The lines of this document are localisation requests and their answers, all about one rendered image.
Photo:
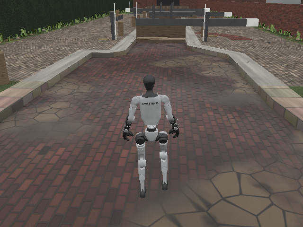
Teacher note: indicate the right robot forearm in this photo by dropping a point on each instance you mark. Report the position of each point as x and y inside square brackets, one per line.
[173, 123]

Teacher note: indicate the robot left foot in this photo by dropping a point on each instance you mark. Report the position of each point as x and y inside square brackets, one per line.
[142, 193]

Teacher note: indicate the robot right hand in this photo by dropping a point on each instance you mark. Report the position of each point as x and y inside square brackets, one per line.
[174, 131]

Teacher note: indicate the robot left thigh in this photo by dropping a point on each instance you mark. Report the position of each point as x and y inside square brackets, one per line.
[140, 143]

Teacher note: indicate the left robot upper arm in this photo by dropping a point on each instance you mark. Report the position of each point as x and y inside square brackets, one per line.
[132, 109]

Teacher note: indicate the robot left hand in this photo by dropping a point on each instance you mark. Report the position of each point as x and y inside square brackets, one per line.
[129, 133]

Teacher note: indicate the right robot upper arm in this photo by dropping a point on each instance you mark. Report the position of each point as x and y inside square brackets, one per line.
[167, 107]

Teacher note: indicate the left robot forearm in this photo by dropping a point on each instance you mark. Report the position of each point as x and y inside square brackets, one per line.
[127, 125]

